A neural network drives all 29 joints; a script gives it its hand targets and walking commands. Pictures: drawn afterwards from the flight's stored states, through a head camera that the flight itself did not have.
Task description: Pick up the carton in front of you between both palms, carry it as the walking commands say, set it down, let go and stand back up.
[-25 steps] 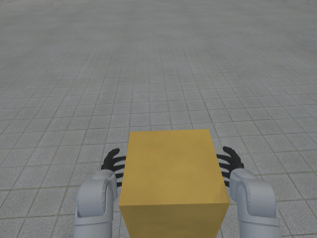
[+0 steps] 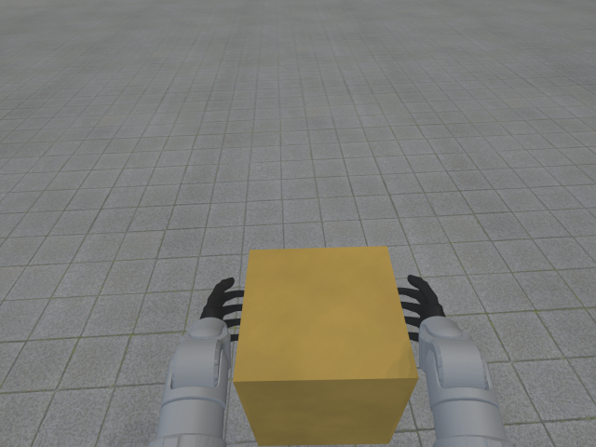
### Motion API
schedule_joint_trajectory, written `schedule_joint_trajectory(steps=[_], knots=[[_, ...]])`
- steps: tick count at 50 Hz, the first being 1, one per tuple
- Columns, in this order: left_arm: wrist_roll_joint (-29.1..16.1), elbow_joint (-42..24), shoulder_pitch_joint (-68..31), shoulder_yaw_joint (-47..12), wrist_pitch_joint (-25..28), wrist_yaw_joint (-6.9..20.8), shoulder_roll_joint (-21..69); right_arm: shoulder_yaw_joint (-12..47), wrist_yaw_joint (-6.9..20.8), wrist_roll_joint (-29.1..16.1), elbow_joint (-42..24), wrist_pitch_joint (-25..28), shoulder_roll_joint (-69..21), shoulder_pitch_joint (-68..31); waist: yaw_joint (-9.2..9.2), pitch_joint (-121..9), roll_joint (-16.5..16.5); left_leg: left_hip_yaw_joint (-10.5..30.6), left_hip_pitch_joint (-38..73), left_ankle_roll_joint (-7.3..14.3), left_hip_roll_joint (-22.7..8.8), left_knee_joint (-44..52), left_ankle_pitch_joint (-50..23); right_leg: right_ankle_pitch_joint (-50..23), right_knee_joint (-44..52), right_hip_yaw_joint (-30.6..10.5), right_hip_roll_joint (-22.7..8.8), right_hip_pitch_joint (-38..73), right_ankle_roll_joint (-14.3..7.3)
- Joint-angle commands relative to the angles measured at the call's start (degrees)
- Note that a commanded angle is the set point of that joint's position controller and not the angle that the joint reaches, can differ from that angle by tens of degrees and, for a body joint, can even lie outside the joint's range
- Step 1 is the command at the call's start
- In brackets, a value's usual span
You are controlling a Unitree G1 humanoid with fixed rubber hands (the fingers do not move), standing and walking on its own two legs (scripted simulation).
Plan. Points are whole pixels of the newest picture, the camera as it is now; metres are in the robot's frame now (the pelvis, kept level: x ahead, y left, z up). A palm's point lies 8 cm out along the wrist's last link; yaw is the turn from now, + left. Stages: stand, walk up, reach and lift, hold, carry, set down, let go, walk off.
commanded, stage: carry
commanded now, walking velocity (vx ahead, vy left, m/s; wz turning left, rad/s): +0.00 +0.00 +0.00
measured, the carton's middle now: (320, 348) +0.31 +0.00 -0.05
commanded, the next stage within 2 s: hold in 0.50 s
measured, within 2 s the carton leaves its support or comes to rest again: neither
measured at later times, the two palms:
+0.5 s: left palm (208, 328) +0.29 +0.15 +0.04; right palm (427, 326) +0.29 -0.14 +0.04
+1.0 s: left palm (202, 346) +0.26 +0.15 +0.05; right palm (430, 326) +0.28 -0.14 +0.05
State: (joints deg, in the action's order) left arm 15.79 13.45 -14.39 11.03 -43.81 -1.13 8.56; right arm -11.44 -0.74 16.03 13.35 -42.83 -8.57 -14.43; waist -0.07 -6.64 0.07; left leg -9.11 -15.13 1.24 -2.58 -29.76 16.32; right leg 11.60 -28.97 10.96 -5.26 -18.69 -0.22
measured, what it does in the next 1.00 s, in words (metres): stands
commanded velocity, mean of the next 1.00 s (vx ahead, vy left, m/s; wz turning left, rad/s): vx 0.00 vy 0.00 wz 0.00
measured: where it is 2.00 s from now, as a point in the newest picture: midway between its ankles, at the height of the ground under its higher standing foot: outside the picture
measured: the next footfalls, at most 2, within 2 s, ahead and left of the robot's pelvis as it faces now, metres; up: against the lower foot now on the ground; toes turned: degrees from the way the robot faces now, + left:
none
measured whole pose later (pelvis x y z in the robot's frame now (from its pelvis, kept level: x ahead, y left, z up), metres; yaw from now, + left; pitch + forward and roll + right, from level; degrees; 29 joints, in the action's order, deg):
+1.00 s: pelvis -0.02 -0.02 +0.01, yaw +6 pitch -8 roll +0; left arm 17.7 18.1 -17.8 15.0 -41.0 0.4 9.5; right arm -14.7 0.3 18.4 16.6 -41.4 -9.4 -17.6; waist 0.2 2.0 0.9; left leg 1.3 -3.5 0.0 0.4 -23.5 11.7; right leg 9.5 -23.3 0.1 0.3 -5.5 -0.4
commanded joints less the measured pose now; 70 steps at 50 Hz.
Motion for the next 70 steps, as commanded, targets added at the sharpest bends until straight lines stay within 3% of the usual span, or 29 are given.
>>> schedule_joint_trajectory(steps=[1, 5, 9, 25, 26, 27, 28, 31, 32, 40, 55, 59, 63, 66, 70], knots=[[-13.4, -1.4, -29.3, -27.1, 6.8, 13.1, 51.1, 27.2, 12.9, -13.1, 0.2, 5.9, -51.2, -27.7, -0.09, -12.4, -0.1, 6.6, 0.8, 0.6, -6.5, 6.0, -6.9, -5.2, 3.8, -6.4, -5.2, 7.3, -0.2], [-13.9, -1.5, -29.4, -28.5, 7.9, 13.4, 52.8, 28.4, 13.2, -13.5, 0.2, 7.0, -52.8, -27.8, -0.09, -14.0, -0.1, 6.5, 1.9, 0.6, -6.5, 5.4, -8.8, -6.6, 3.4, -6.4, -5.3, 7.8, -0.1], [-16.1, -5.0, -27.2, -31.9, 5.8, 13.2, 53.0, 31.6, 13.0, -15.5, -3.5, 4.8, -53.0, -25.6, -0.04, -14.9, -0.1, 6.4, 2.6, 0.5, -6.6, 4.6, -11.3, -8.5, 2.7, -6.2, -5.4, 7.9, 0.1], [-16.4, -6.2, -26.7, -32.0, 4.0, 12.9, 51.5, 31.6, 12.7, -15.8, -4.6, 3.0, -51.6, -25.1, -0.06, -13.5, 0.0, 6.5, 1.7, 0.7, -6.7, 4.9, -11.5, -8.2, 2.6, -6.2, -5.3, 7.6, 0.3], [-15.7, -5.7, -21.6, -30.6, 3.9, 13.5, 53.2, 30.7, 13.2, -15.4, -5.8, 2.4, -53.0, -19.5, 0.12, -6.2, 2.8, 15.1, 6.8, 0.5, 5.3, 8.5, -25.6, -16.6, 4.6, -13.4, 11.5, 18.2, -1.6], [-14.6, -6.6, -22.2, -29.8, 4.7, 13.2, 51.6, 29.8, 12.9, -15.4, -7.4, 3.3, -51.3, -20.7, 0.70, -9.7, 2.4, 15.8, 10.1, 0.3, 4.5, 8.4, -25.4, -15.1, 5.9, -15.0, 10.6, 19.9, -2.3], [-14.2, -6.5, -22.2, -29.3, 5.0, 13.3, 51.9, 30.6, 13.1, -14.6, -7.8, 3.3, -51.4, -21.6, -0.46, -8.8, 1.5, 15.4, 10.4, 0.0, 5.2, 8.4, -25.6, -17.7, 6.2, -15.0, 10.4, 19.1, -1.8], [-13.4, -5.0, -21.9, -28.8, 5.3, 12.8, 51.0, 30.4, 13.5, -15.0, -7.4, 3.8, -50.8, -22.7, -0.48, -8.5, 2.7, 15.5, 16.4, -0.4, 5.6, 9.7, -25.1, -17.1, 6.4, -15.0, 10.6, 16.2, -0.8], [-13.5, -4.9, -23.1, -28.7, 5.5, 12.8, 51.2, 30.9, 13.7, -15.2, -6.8, 4.0, -51.5, -23.7, -0.67, -8.7, 1.8, 15.5, 16.4, -0.4, 5.8, 9.6, -25.1, -16.2, 6.9, -15.1, 10.9, 16.4, -0.7], [-14.1, -1.6, -28.9, -28.1, 5.2, 14.9, 53.1, 27.1, 14.3, -12.8, -0.9, 3.9, -52.9, -25.6, 1.05, -4.0, 1.3, 14.9, 11.0, -0.5, 5.6, 11.4, -10.7, -5.9, 8.6, -14.9, 10.4, 17.8, -1.4], [-12.2, 5.4, -36.4, -23.0, 6.1, 17.3, 54.6, 25.7, 16.5, -13.0, 4.8, 3.6, -56.6, -34.6, -0.27, -2.7, -1.4, 13.4, 5.2, 1.2, 6.6, 11.2, 0.7, 4.5, 10.1, -16.0, 7.9, 19.7, -0.1], [-9.3, 11.7, -42.9, -18.0, 8.1, 18.1, 53.2, 20.9, 16.1, -11.1, 11.2, 5.0, -57.2, -40.2, -0.18, -0.7, -2.2, 13.0, 2.9, 1.4, 6.9, 8.8, 4.1, 11.4, 10.1, -17.4, 7.0, 17.9, 0.0], [-3.9, 20.1, -48.1, -9.2, 11.0, 17.3, 50.4, 11.2, 14.4, -6.0, 19.5, 7.8, -54.6, -45.5, 0.30, 2.5, -1.5, 13.0, -0.5, 1.5, 7.1, 5.8, 6.1, 14.1, 8.3, -17.8, 7.0, 14.5, -0.3], [1.0, 23.7, -47.8, -2.1, 13.3, 15.2, 46.2, 3.3, 12.1, -0.7, 22.4, 10.1, -49.1, -45.6, 0.98, 4.2, -0.6, 12.9, -4.5, 1.5, 7.2, 3.9, 5.8, 10.9, 5.5, -16.7, 8.1, 12.3, -0.5], [6.0, 25.4, -43.2, 4.2, 18.1, 12.7, 39.1, -3.0, 10.0, 4.7, 23.3, 15.4, -40.5, -40.9, 1.80, 1.6, 0.1, 12.9, -10.6, 1.0, 8.1, 0.2, -0.7, -1.1, -0.1, -15.0, 9.3, 6.1, -0.2]])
